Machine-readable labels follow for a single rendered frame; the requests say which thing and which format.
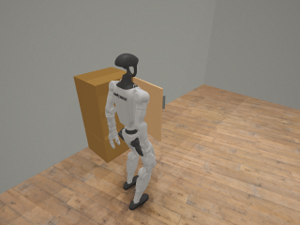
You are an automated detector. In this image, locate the cupboard door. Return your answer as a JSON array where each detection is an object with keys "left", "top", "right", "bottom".
[{"left": 133, "top": 77, "right": 163, "bottom": 142}]

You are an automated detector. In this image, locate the left robot forearm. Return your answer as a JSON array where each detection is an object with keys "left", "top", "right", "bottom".
[{"left": 105, "top": 111, "right": 117, "bottom": 134}]

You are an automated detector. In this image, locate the right robot upper arm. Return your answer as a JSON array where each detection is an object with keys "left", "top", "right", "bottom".
[{"left": 134, "top": 88, "right": 150, "bottom": 131}]

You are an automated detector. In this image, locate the left robot hand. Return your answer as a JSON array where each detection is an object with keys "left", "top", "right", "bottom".
[{"left": 108, "top": 131, "right": 120, "bottom": 149}]

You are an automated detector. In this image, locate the robot left foot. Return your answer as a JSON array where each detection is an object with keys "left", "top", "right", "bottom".
[{"left": 123, "top": 175, "right": 139, "bottom": 190}]

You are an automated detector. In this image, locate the handle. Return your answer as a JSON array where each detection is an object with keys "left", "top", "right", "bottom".
[{"left": 162, "top": 95, "right": 166, "bottom": 110}]

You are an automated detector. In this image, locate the left robot upper arm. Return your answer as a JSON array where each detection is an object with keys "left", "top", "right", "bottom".
[{"left": 105, "top": 81, "right": 120, "bottom": 114}]

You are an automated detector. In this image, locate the right robot forearm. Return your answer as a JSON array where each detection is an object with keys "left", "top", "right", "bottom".
[{"left": 137, "top": 122, "right": 152, "bottom": 157}]

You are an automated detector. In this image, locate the right robot hand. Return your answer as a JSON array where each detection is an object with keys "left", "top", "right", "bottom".
[{"left": 143, "top": 154, "right": 157, "bottom": 173}]

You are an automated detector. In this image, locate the robot right thigh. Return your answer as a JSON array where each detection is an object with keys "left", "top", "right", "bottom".
[{"left": 134, "top": 138, "right": 155, "bottom": 180}]

